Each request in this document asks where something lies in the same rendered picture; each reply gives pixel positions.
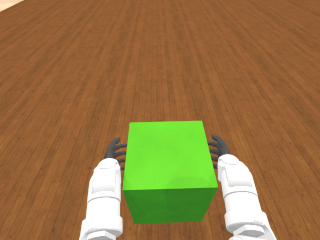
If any robot left hand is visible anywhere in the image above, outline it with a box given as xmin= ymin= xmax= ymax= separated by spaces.
xmin=104 ymin=137 xmax=127 ymax=171

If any robot right forearm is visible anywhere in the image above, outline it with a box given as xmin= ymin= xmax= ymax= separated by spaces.
xmin=217 ymin=154 xmax=277 ymax=240

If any robot left forearm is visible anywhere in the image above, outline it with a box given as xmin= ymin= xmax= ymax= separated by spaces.
xmin=79 ymin=158 xmax=123 ymax=240

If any robot right hand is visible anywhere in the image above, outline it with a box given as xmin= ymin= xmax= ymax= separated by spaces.
xmin=207 ymin=134 xmax=231 ymax=169

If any carton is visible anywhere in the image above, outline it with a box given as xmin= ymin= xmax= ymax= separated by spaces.
xmin=122 ymin=120 xmax=218 ymax=224

